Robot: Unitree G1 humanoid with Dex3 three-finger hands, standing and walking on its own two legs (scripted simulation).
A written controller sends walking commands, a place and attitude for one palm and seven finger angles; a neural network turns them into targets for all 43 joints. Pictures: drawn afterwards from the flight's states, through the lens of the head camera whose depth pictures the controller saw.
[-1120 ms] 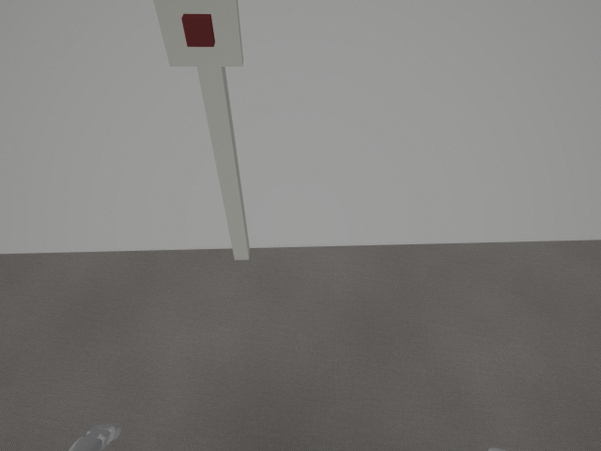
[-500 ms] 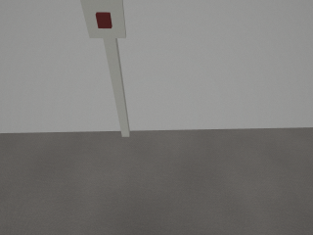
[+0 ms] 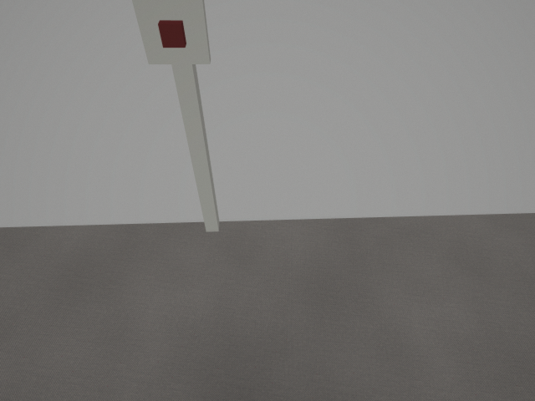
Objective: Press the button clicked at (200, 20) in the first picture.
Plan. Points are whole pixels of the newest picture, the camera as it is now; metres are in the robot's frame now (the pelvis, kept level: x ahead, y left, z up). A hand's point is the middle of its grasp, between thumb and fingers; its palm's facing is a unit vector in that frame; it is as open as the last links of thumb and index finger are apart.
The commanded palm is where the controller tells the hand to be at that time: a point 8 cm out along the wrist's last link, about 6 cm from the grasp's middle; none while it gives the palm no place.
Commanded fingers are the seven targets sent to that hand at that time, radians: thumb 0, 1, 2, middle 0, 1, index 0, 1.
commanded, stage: look at it before walking up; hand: left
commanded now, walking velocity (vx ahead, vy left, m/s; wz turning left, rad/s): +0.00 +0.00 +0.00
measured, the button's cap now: (172, 33) +0.92 +0.31 +0.14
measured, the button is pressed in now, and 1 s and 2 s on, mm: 0 0 0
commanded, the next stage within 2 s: take the last steps up to it in 0.62 s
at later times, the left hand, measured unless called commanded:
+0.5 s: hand out of the picture +0.08 +0.25 -0.16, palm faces -0.02 -0.94 -0.33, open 7.4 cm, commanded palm none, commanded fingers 0.00 0.90 0.90 -0.20 -0.30 -0.20 -0.30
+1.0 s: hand out of the picture +0.06 +0.23 -0.18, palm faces +0.05 -0.97 -0.23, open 7.4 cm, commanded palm none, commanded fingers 0.00 0.90 0.90 -0.20 -0.30 -0.20 -0.30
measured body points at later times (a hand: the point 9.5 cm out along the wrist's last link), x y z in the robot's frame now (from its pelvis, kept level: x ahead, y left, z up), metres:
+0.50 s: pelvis +0.01 +0.00 +0.00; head +0.02 +0.00 +0.45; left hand +0.08 +0.30 -0.13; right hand +0.09 -0.30 -0.13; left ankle +0.01 +0.12 -0.75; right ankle +0.01 -0.12 -0.75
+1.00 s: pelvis +0.04 +0.02 -0.01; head +0.03 +0.03 +0.44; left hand +0.06 +0.28 -0.16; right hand +0.07 -0.25 -0.15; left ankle +0.01 +0.12 -0.74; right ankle +0.01 -0.12 -0.75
